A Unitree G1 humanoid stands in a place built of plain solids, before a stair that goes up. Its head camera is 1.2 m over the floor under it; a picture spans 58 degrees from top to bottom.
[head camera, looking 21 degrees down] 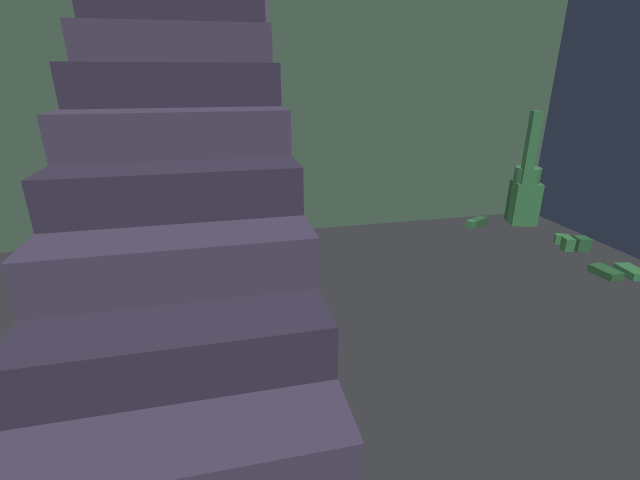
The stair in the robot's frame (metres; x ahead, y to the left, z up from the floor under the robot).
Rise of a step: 0.18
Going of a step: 0.25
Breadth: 0.90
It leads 13 degrees to the left of straight ahead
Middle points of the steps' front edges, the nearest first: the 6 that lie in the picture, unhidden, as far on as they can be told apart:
0.95 0.38 0.53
1.19 0.44 0.71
1.43 0.50 0.89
1.66 0.55 1.07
1.90 0.61 1.25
2.14 0.66 1.42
